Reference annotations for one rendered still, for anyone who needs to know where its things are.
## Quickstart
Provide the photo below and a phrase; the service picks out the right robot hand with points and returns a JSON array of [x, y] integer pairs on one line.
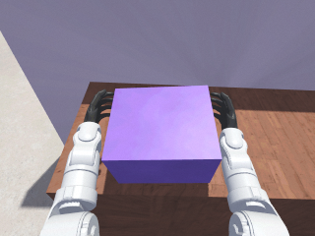
[[227, 116]]

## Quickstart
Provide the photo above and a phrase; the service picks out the robot left forearm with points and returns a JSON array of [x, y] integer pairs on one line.
[[78, 189]]

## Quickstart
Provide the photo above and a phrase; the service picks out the right robot upper arm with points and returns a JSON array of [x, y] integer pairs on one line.
[[254, 223]]

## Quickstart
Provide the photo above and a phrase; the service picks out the pedestal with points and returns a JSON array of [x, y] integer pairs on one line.
[[278, 126]]

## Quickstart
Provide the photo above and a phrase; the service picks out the left robot upper arm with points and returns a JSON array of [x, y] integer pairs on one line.
[[83, 223]]

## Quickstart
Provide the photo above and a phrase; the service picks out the robot right forearm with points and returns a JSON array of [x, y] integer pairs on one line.
[[240, 178]]

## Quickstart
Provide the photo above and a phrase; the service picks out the left robot hand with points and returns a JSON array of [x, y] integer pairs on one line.
[[95, 108]]

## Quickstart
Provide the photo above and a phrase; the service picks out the carton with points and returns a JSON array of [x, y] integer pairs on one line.
[[162, 135]]

